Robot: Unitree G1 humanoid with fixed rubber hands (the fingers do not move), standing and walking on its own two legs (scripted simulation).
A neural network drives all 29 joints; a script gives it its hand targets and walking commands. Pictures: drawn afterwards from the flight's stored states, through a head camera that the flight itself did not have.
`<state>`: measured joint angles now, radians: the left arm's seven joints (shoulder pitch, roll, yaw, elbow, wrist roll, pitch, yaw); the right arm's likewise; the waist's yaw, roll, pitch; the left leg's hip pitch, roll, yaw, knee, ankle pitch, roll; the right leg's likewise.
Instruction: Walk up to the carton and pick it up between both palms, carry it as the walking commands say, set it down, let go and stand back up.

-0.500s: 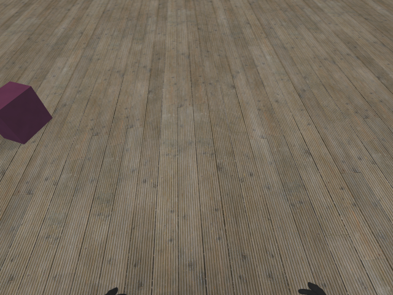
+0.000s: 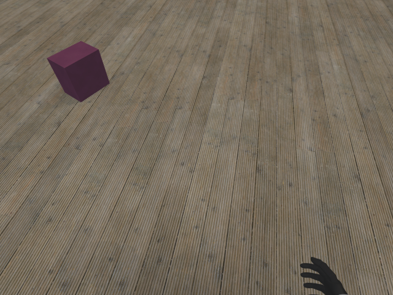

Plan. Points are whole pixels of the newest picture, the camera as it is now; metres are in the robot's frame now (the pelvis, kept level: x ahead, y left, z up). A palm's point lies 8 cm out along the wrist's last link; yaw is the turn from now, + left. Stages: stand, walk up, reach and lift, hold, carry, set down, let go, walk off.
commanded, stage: walk up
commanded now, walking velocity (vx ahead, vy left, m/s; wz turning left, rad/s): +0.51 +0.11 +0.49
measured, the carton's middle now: (81, 71) +1.62 +0.91 -0.62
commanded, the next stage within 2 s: none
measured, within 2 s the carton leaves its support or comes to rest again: neither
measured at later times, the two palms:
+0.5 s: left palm (94, 177) +0.41 +0.31 -0.10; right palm (289, 294) +0.14 -0.17 -0.12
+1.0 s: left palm (37, 236) +0.26 +0.42 -0.14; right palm (177, 111) +0.68 +0.10 -0.11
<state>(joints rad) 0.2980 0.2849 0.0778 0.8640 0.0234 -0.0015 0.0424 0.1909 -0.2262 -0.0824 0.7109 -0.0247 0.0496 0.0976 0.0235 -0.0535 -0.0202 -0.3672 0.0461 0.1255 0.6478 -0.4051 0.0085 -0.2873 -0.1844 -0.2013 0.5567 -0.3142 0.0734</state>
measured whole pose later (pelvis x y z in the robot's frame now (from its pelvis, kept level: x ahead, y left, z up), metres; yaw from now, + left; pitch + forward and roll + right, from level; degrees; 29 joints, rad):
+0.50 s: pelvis +0.22 +0.08 -0.01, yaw +14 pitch +3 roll -1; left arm -0.02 0.17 0.03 0.72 0.00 -0.06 -0.01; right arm 0.57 -0.18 -0.02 1.03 -0.02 -0.06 0.00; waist -0.11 -0.01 0.04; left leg 0.12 -0.07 -0.08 0.36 -0.48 0.09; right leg -0.54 -0.01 -0.12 0.60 -0.15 -0.01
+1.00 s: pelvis +0.44 +0.23 -0.01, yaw +21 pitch +1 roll +0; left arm 0.50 0.21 0.08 1.01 0.02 -0.06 -0.01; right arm 0.05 -0.20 -0.04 0.85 -0.05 -0.05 0.06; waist 0.09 0.00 0.04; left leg -0.42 0.06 0.10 0.57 -0.16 0.01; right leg -0.09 -0.19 -0.17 0.64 -0.46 0.07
